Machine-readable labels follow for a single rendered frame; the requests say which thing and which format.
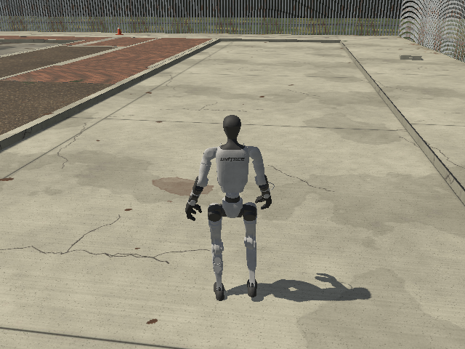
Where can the right robot upper arm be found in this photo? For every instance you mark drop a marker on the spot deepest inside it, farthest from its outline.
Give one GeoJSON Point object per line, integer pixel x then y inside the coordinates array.
{"type": "Point", "coordinates": [255, 154]}

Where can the robot right hand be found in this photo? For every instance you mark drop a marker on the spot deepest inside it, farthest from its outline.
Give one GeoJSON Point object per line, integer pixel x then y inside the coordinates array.
{"type": "Point", "coordinates": [261, 199]}

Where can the robot shin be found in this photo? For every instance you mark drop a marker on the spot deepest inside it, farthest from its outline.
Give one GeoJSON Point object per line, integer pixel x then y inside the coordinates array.
{"type": "Point", "coordinates": [217, 266]}
{"type": "Point", "coordinates": [251, 262]}

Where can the robot left hand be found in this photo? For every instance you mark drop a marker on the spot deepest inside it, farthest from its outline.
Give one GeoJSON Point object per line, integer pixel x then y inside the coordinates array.
{"type": "Point", "coordinates": [189, 210]}

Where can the robot left shin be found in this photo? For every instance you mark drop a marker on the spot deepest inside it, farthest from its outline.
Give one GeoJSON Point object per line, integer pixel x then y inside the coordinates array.
{"type": "Point", "coordinates": [217, 266]}

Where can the robot left forearm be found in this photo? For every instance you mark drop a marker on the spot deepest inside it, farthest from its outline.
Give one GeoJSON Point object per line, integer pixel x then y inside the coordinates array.
{"type": "Point", "coordinates": [196, 191]}

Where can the robot right shin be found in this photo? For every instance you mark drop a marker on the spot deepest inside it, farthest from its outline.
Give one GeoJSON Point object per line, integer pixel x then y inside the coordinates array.
{"type": "Point", "coordinates": [251, 262]}

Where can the robot right forearm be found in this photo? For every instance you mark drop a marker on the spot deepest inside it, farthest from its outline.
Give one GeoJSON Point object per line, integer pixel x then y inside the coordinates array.
{"type": "Point", "coordinates": [265, 189]}

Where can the left robot upper arm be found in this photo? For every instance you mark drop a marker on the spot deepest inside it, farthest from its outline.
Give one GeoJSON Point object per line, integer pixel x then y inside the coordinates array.
{"type": "Point", "coordinates": [209, 154]}

